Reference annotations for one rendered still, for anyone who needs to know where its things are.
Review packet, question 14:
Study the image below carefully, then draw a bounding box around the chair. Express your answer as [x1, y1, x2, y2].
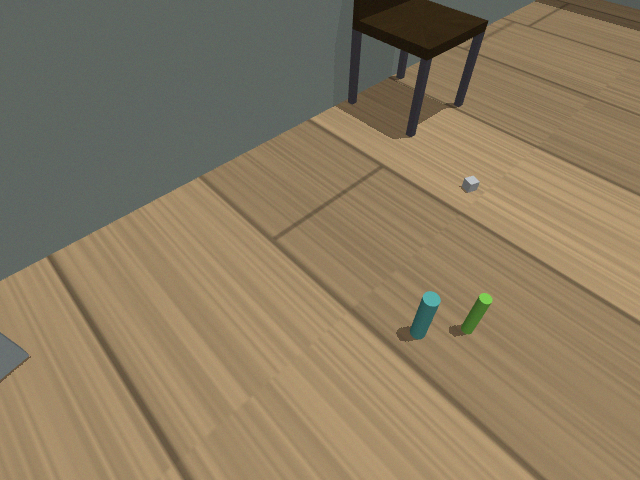
[348, 0, 488, 137]

